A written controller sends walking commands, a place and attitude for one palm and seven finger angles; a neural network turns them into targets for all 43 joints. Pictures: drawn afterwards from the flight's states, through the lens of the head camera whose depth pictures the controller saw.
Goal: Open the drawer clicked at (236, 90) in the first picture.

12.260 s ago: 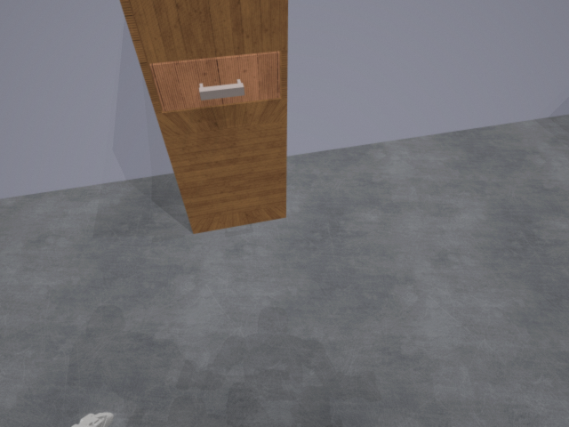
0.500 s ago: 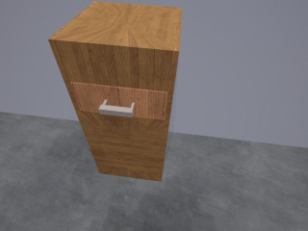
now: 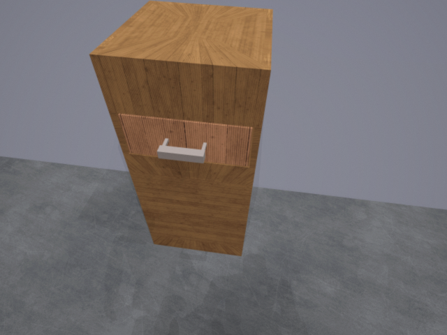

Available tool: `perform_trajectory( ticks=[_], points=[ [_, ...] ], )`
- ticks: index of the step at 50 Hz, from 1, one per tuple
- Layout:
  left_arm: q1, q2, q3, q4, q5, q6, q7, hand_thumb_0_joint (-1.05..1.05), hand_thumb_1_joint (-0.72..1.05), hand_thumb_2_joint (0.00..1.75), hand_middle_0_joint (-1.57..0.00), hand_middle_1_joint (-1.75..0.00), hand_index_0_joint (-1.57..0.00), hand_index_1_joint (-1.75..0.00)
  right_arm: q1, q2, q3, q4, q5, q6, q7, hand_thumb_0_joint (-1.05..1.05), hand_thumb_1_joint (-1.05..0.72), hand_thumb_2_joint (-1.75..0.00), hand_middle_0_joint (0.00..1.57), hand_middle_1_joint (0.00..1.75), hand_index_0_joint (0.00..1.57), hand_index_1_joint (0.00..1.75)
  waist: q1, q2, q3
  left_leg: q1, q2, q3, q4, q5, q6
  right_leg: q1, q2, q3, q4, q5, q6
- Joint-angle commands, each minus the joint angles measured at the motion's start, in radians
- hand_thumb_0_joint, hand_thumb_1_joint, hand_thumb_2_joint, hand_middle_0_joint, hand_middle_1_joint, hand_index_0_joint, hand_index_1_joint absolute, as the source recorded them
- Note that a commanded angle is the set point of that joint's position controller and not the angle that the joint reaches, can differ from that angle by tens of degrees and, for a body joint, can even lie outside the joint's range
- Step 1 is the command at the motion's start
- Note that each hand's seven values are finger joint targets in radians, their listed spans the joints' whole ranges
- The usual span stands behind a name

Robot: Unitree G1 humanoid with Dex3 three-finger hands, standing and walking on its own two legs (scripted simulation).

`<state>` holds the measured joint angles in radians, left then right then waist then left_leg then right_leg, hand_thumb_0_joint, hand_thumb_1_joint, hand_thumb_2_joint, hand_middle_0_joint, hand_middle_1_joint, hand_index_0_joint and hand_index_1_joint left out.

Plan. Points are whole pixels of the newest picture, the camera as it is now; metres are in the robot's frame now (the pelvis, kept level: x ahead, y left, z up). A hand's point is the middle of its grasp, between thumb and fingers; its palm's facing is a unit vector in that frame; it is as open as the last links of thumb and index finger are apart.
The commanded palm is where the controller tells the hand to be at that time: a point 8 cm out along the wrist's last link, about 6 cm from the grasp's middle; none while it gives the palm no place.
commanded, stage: come to a stop and stand still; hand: left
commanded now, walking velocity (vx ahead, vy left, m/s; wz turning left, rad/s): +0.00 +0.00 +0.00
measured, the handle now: (183, 148) +0.62 +0.16 -0.07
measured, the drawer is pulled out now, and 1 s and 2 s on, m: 0.00 0.00 0.00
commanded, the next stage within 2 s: look again from close up in 0.10 s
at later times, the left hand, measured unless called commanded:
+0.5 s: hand out of the picture -0.01 +0.15 -0.18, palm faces +0.04 -0.99 -0.16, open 7.4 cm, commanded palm none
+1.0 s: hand out of the picture +0.01 +0.16 -0.18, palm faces +0.03 -0.99 -0.17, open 7.4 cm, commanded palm none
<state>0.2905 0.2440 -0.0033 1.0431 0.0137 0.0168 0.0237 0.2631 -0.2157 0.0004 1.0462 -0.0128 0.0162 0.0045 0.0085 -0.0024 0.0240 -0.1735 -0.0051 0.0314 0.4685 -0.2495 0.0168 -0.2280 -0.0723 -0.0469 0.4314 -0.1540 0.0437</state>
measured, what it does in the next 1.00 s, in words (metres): stands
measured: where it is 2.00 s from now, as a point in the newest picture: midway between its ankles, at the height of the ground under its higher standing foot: outside the picture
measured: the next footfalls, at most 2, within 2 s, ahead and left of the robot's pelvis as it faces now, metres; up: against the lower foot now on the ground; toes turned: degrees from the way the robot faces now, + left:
none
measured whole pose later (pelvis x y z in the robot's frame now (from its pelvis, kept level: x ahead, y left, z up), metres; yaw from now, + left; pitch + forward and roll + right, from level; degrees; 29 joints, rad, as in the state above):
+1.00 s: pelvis +0.03 +0.00 +0.00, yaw -2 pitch -1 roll -1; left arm 0.37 0.13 0.03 1.08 0.03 0.01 0.02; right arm 0.33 -0.15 -0.02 1.10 -0.02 0.01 -0.01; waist 0.01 0.01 0.00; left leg -0.17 0.03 0.06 0.52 -0.33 0.01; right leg -0.25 -0.04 -0.01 0.50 -0.25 0.02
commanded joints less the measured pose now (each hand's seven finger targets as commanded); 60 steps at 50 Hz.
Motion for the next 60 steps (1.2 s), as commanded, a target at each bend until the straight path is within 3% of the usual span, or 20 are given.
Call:
perform_trajectory(
  ticks=[1,5,19,24,39,41,44,47,53,55,56,57,58,59,60],
  points=[
    [0.03,0.076,0.014,-0.034,0.0,-0.027,0.009,0.0,0.9,0.9,-0.2,-0.3,-0.2,-0.3,0.023,-0.11,-0.028,-0.029,0.003,-0.022,-0.014,0.0,-0.9,-0.9,0.2,0.3,0.2,0.3,-0.008,-0.019,0.039,-0.127,0.093,-0.09,-0.147,-0.047,0.003,0.049,-0.045,0.063,-0.081,-0.073,-0.031],
    [0.061,0.044,0.015,-0.009,0.0,-0.028,0.013,0.0,0.9,0.9,-0.2,-0.3,-0.2,-0.3,0.048,-0.08,-0.027,0.0,0.005,-0.023,-0.018,0.0,-0.9,-0.9,0.2,0.3,0.2,0.3,-0.006,0.012,0.045,-0.13,0.093,-0.086,-0.148,-0.052,0.001,0.047,-0.043,0.06,-0.075,-0.067,-0.032],
    [0.113,-0.032,0.026,0.018,0.004,-0.03,0.022,0.0,0.9,0.9,-0.2,-0.3,-0.2,-0.3,0.105,-0.014,-0.034,0.03,0.004,-0.023,-0.028,0.0,-0.9,-0.9,0.2,0.3,0.2,0.3,-0.006,0.017,0.08,-0.16,0.093,-0.082,-0.132,-0.082,0.006,0.015,-0.032,0.057,-0.062,-0.086,-0.039],
    [0.112,-0.036,0.03,0.013,0.005,-0.03,0.021,0.0,0.9,0.9,-0.2,-0.3,-0.2,-0.3,0.114,-0.008,-0.036,0.026,0.002,-0.022,-0.029,0.0,-0.9,-0.9,0.2,0.3,0.2,0.3,-0.008,-0.011,0.076,-0.154,0.088,-0.076,-0.118,-0.073,0.007,0.002,-0.032,0.067,-0.064,-0.101,-0.041],
    [0.093,-0.029,0.029,0.011,0.004,-0.031,0.02,0.0,0.9,0.9,-0.2,-0.3,-0.2,-0.3,0.097,-0.016,-0.03,0.03,0.004,-0.027,-0.029,0.0,-0.9,-0.9,0.2,0.3,0.2,0.3,-0.005,0.001,0.062,-0.128,0.1,-0.077,-0.131,0.0,0.005,0.034,-0.034,0.057,-0.054,-0.019,-0.039],
    [0.099,-0.028,0.029,0.017,0.006,-0.032,0.015,0.0,0.9,0.9,-0.2,-0.3,-0.2,-0.3,0.109,-0.021,-0.031,0.037,-0.001,-0.025,-0.029,0.0,-0.9,-0.9,0.2,0.3,0.2,0.3,-0.007,-0.007,0.051,-0.107,0.096,-0.073,-0.143,-0.121,0.007,0.021,-0.028,0.067,-0.066,-0.138,-0.043],
    [0.101,-0.023,0.041,0.004,0.014,-0.02,0.005,0.0,0.9,0.9,-0.2,-0.3,-0.2,-0.3,0.114,-0.04,-0.042,0.031,-0.008,-0.015,-0.028,0.0,-0.9,-0.9,0.2,0.3,0.2,0.3,-0.007,0.017,0.113,-0.144,0.109,-0.082,-0.165,-0.32,0.022,-0.054,-0.003,0.079,-0.055,-0.319,-0.052],
    [0.13,-0.025,0.047,0.001,0.016,-0.023,-0.003,0.0,0.9,0.9,-0.2,-0.3,-0.2,-0.3,0.114,-0.043,-0.044,0.021,-0.008,-0.017,-0.027,0.0,-0.9,-0.9,0.2,0.3,0.2,0.3,0.002,0.009,0.136,-0.164,0.113,-0.081,-0.147,-0.346,0.035,-0.062,0.003,0.096,-0.044,-0.344,-0.068],
    [0.175,-0.001,0.064,0.009,0.009,-0.037,-0.005,0.0,0.9,0.9,-0.2,-0.3,-0.2,-0.3,0.139,-0.004,-0.033,0.015,-0.004,-0.038,-0.025,0.0,-0.9,-0.9,0.2,0.3,0.2,0.3,0.006,-0.074,0.112,-0.177,0.054,0.001,0.022,-0.208,0.025,-0.01,-0.068,0.2,-0.08,-0.355,-0.124],
    [0.175,-0.005,0.063,0.016,0.007,-0.037,0.001,0.0,0.9,0.9,-0.2,-0.3,-0.2,-0.3,0.143,0.014,-0.023,0.015,-0.001,-0.041,-0.031,0.0,-0.9,-0.9,0.2,0.3,0.2,0.3,-0.002,-0.113,0.114,-0.157,0.043,0.023,0.056,-0.075,0.013,-0.004,-0.087,0.208,-0.072,-0.182,-0.132],
    [0.16,-0.016,0.058,0.02,0.005,-0.038,0.005,0.0,0.9,0.9,-0.2,-0.3,-0.2,-0.3,0.156,0.016,-0.018,0.024,0.001,-0.044,-0.036,0.0,-0.9,-0.9,0.2,0.3,0.2,0.3,-0.016,-0.09,0.086,-0.093,0.059,0.013,0.023,0.031,0.009,-0.009,-0.075,0.172,-0.03,-0.01,-0.121],
    [0.138,-0.036,0.05,0.019,0.004,-0.036,0.009,0.0,0.9,0.9,-0.2,-0.3,-0.2,-0.3,0.177,0.007,-0.019,0.04,0.004,-0.048,-0.041,0.0,-0.9,-0.9,0.2,0.3,0.2,0.3,-0.027,-0.013,0.076,-0.024,0.093,-0.017,-0.019,0.208,0.011,-0.023,-0.035,0.097,0.045,0.154,-0.093],
    [0.13,-0.05,0.043,0.018,0.003,-0.036,0.016,0.0,0.9,0.9,-0.2,-0.3,-0.2,-0.3,0.2,-0.018,-0.02,0.059,0.004,-0.055,-0.049,0.0,-0.9,-0.9,0.2,0.3,0.2,0.3,-0.026,0.068,0.041,0.024,0.128,-0.035,-0.019,0.503,0.014,0.011,-0.013,0.046,0.096,0.264,-0.067],
    [0.141,-0.055,0.039,0.023,-0.001,-0.036,0.023,0.0,0.9,0.9,-0.2,-0.3,-0.2,-0.3,0.193,-0.03,-0.023,0.065,0.007,-0.056,-0.058,0.0,-0.9,-0.9,0.2,0.3,0.2,0.3,-0.016,0.112,0.011,0.061,0.145,-0.032,0.0,0.761,0.012,0.045,-0.012,0.032,0.1,0.312,-0.05],
    [0.146,-0.046,0.041,0.026,-0.004,-0.033,0.031,0.0,0.9,0.9,-0.2,-0.3,-0.2,-0.3,0.189,-0.035,-0.026,0.064,0.011,-0.051,-0.065,0.0,-0.9,-0.9,0.2,0.3,0.2,0.3,-0.015,0.112,-0.005,0.091,0.149,-0.031,0.016,0.907,0.004,0.063,-0.01,0.026,0.107,0.338,-0.046]
  ],
)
